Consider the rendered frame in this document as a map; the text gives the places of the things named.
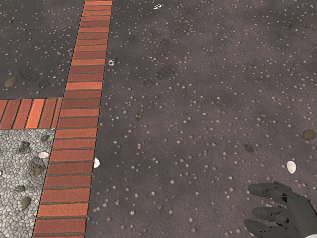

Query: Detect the robot right hand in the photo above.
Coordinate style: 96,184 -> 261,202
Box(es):
244,181 -> 317,238

